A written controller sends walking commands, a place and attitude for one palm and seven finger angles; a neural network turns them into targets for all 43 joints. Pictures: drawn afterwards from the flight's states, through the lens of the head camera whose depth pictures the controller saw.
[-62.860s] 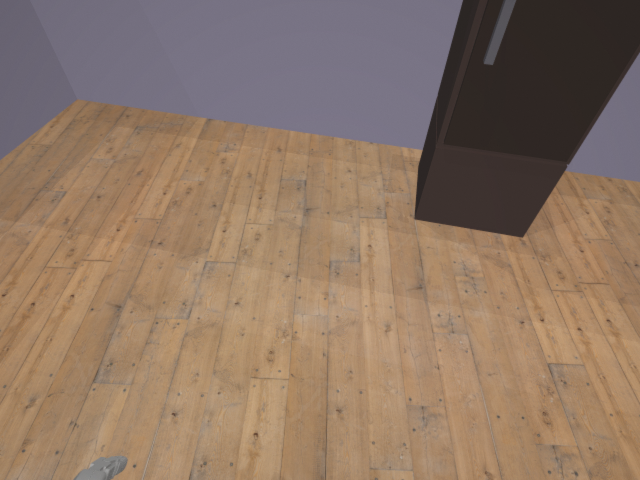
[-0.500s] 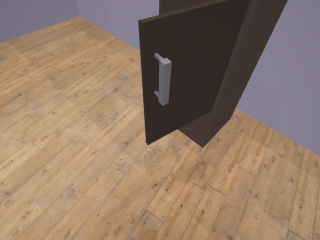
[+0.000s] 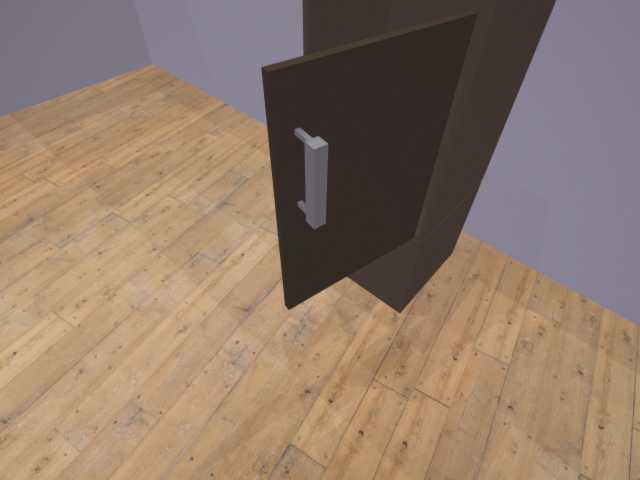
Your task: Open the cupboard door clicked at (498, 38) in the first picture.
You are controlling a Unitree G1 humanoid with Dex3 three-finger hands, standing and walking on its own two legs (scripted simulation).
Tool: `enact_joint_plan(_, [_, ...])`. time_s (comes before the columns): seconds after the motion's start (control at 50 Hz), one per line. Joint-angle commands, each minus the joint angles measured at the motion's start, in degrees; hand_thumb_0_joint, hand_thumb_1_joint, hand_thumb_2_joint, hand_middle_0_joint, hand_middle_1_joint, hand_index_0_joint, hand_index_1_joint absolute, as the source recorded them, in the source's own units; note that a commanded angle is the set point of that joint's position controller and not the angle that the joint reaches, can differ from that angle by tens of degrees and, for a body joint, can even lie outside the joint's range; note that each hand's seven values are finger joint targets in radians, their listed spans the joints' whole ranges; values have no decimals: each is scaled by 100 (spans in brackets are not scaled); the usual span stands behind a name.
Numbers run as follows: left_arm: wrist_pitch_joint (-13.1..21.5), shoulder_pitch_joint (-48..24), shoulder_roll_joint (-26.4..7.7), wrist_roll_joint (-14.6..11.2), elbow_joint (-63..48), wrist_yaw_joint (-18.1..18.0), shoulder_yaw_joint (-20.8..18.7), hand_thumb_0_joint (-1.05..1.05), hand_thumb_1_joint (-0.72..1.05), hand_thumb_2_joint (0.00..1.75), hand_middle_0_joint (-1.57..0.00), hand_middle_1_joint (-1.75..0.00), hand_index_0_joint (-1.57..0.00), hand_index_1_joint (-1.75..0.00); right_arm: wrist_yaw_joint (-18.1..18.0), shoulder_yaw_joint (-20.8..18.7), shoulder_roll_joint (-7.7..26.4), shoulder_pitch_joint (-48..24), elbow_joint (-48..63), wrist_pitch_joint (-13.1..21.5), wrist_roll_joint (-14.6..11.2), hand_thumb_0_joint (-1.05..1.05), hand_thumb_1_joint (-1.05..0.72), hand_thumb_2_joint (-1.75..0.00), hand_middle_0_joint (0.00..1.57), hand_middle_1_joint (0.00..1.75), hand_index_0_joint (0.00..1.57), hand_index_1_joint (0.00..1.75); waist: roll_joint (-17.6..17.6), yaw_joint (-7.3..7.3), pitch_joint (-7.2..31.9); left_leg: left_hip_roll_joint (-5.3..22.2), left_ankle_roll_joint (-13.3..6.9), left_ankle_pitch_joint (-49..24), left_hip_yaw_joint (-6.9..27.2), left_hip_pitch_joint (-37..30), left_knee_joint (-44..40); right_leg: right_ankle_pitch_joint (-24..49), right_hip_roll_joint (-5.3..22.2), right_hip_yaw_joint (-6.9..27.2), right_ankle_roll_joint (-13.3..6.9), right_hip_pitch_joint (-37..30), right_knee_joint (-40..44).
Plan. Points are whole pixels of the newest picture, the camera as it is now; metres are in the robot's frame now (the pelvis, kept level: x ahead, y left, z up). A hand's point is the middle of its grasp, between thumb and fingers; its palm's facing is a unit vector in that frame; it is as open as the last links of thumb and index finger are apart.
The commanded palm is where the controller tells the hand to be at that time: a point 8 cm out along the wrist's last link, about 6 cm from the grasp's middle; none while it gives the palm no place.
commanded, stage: let the arm hang, fingers relaxed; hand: left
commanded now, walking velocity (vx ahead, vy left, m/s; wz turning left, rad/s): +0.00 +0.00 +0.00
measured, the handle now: (308, 179) +0.56 +0.05 +0.06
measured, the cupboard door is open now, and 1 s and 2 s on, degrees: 77 77 77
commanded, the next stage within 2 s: look to check the result in 0.06 s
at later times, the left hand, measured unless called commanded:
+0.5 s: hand out of the picture -0.01 +0.15 -0.17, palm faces +0.05 -0.98 -0.18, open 7.4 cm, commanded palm none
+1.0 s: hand out of the picture +0.02 +0.14 -0.17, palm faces +0.05 -0.98 -0.17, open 7.4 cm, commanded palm none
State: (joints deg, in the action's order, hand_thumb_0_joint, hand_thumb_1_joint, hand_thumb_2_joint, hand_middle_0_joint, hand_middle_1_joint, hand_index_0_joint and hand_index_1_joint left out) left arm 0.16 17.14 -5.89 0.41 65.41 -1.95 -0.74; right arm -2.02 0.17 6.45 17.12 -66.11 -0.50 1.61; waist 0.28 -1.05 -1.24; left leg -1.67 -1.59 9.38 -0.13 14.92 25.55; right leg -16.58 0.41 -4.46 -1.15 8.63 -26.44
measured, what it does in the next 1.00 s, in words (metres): stands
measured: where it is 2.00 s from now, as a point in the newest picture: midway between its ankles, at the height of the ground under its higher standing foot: outside the picture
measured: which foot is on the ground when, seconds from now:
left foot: down 0.00-1.00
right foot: down 0.00-1.00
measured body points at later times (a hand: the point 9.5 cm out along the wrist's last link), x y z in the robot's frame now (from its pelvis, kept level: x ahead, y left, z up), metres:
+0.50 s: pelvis +0.02 -0.01 +0.00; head +0.04 -0.01 +0.45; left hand -0.01 +0.21 -0.16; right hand +0.01 -0.22 -0.16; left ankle +0.05 +0.10 -0.74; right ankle -0.02 -0.10 -0.74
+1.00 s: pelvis +0.03 -0.02 +0.00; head +0.05 -0.02 +0.45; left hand +0.02 +0.20 -0.16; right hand +0.03 -0.23 -0.16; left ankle +0.05 +0.10 -0.74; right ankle -0.02 -0.10 -0.74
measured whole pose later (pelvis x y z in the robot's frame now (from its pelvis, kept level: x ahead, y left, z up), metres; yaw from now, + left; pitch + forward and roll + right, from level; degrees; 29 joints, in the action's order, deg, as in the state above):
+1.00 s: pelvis +0.03 -0.02 +0.00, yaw +0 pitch -1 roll +0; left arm 0.7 17.0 -7.0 0.0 65.7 -1.9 -0.4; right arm -2.6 0.7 8.0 14.5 -67.0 -0.1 1.3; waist 0.0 -0.3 -2.6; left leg -0.9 -0.3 11.3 0.6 11.1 23.4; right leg -17.3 -0.7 -4.9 -2.2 3.6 -21.9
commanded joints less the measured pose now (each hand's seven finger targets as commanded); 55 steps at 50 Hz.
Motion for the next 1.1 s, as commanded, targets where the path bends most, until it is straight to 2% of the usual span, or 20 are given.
enact_joint_plan(0.0, [43,591,-556,-1,-6,-39,-105,0,90,90,-20,-30,-20,-30,-33,-56,467,346,116,53,-29,0,-90,-90,20,30,20,30,137,86,-447,551,-77,-36,660,7,-583,87,550,564,-145,315,711])
enact_joint_plan(0.12, [55,576,-574,-4,-9,-40,-102,0,90,90,-20,-30,-20,-30,-48,-54,553,282,136,60,-45,0,-90,-90,20,30,20,30,102,91,-287,597,-93,-412,664,-236,-517,340,542,519,-136,210,728])
enact_joint_plan(0.16, [44,539,-561,-11,9,-39,-88,0,90,90,-20,-30,-20,-30,-50,-49,563,262,122,52,-40,0,-90,-90,20,30,20,30,113,75,-335,604,-86,-329,670,-244,-548,287,547,530,-131,230,745])
enact_joint_plan(0.28, [62,555,-588,-12,30,-43,-70,0,90,90,-20,-30,-20,-30,-50,-46,588,192,86,52,-48,0,-90,-90,20,30,20,30,-123,76,-324,598,-78,-589,596,-378,-473,470,582,520,-122,187,810])
enact_joint_plan(0.5, [75,571,-622,-20,56,-44,-53,0,90,90,-20,-30,-20,-30,-60,-27,638,88,49,67,-53,0,-90,-90,20,30,20,30,16,83,-280,599,-65,-832,568,-463,-445,711,606,529,-112,56,846])
enact_joint_plan(0.62, [84,557,-632,-15,33,-52,-54,0,90,90,-20,-30,-20,-30,-68,-32,645,62,50,70,-62,0,-90,-90,20,30,20,30,-83,99,-309,604,-70,-938,570,-485,-424,868,594,501,-106,6,875])
enact_joint_plan(0.68, [83,538,-625,-19,24,-47,-54,0,90,90,-20,-30,-20,-30,-71,-25,625,62,35,80,-55,0,-90,-90,20,30,20,30,39,91,-298,607,-65,-964,561,-485,-456,922,609,529,-107,-34,876])
enact_joint_plan(0.82, [96,553,-658,-16,10,-53,-61,0,90,90,-20,-30,-20,-30,-82,-31,658,57,51,83,-64,0,-90,-90,20,30,20,30,-87,109,-258,617,-61,-1095,519,-551,-395,1216,601,498,-91,-116,886])
enact_joint_plan(0.9, [90,536,-639,-25,6,-51,-56,0,90,90,-20,-30,-20,-30,-86,-24,641,80,36,88,-57,0,-90,-90,20,30,20,30,3,104,-279,617,-65,-1097,532,-555,-437,1166,607,526,-102,-131,892])
enact_joint_plan(0.98, [83,532,-644,-27,1,-52,-59,0,90,90,-20,-30,-20,-30,-88,-20,640,99,34,86,-57,0,-90,-90,20,30,20,30,-108,109,-305,622,-66,-1108,525,-558,-438,1194,604,486,-96,-143,887])
enact_joint_plan(1.0, [90,547,-626,-27,-4,-51,-58,0,90,90,-20,-30,-20,-30,-92,-23,653,112,35,88,-57,0,-90,-90,20,30,20,30,-29,103,-264,618,-63,-1093,520,-573,-423,1193,598,529,-97,-158,904])
enact_joint_plan(1.08, [87,547,-635,-28,0,-54,-54,0,90,90,-20,-30,-20,-30,-90,-21,631,103,22,78,-57,0,-90,-90,20,30,20,30,-71,108,-338,612,-57,-1043,509,-557,-431,1215,604,518,-99,-130,914])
